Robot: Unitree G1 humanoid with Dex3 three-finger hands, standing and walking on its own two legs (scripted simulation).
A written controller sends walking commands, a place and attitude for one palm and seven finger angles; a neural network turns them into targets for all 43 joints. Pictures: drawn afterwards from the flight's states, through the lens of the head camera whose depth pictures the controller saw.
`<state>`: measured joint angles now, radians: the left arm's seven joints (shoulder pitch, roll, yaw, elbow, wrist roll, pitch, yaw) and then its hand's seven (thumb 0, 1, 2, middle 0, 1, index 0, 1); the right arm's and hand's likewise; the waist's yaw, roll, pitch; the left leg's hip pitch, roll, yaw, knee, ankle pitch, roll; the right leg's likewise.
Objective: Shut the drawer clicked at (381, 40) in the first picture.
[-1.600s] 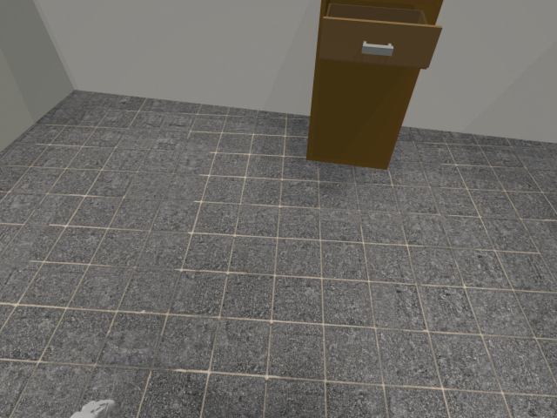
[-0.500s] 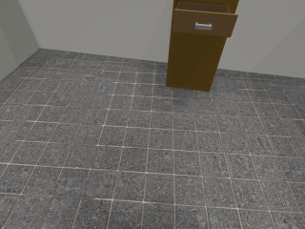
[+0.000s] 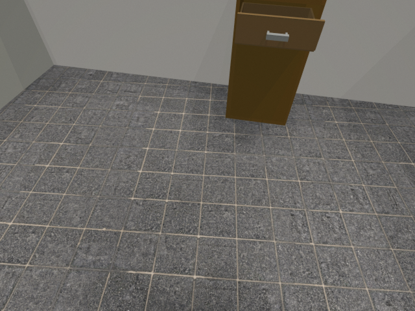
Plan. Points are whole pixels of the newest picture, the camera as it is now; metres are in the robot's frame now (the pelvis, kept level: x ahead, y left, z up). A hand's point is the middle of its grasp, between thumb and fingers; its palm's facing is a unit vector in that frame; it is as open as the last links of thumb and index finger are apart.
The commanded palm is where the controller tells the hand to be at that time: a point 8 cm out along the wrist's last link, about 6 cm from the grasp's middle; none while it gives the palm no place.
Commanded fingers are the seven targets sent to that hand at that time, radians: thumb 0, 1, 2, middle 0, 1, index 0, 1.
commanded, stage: walk to a spot facing it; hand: left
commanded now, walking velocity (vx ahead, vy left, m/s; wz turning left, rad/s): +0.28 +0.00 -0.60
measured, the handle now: (277, 35) +1.32 -0.25 -0.03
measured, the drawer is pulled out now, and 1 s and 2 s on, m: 0.21 0.21 0.21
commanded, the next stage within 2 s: turn to face it in 1.72 s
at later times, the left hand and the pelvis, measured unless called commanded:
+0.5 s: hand out of the picture +0.16 +0.13 -0.18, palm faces -0.18 -0.96 -0.22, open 7.4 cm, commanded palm none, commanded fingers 0.00 0.90 0.90 -0.20 -0.30 -0.20 -0.30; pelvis +0.10 -0.06 -0.01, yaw -15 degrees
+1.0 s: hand (172, 212) +0.42 +0.13 -0.19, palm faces -0.41 -0.90 -0.17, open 7.4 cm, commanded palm none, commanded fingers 0.00 0.90 0.90 -0.20 -0.30 -0.20 -0.30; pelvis +0.32 -0.04 -0.01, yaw -29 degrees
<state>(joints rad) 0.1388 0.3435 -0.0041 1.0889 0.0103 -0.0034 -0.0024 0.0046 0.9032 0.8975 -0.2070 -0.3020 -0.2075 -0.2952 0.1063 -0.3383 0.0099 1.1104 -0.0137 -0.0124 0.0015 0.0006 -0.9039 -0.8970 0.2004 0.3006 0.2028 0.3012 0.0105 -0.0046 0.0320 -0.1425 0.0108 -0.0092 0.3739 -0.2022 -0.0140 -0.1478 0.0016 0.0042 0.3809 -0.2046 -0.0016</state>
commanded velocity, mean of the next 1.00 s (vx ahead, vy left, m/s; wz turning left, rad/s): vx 0.33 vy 0.00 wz -0.50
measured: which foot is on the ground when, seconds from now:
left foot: down 0.00-0.36, up 0.38-0.82, down 0.84-1.00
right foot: down 0.00-0.16, up 0.18-0.32, down 0.34-0.84, up 0.86-1.00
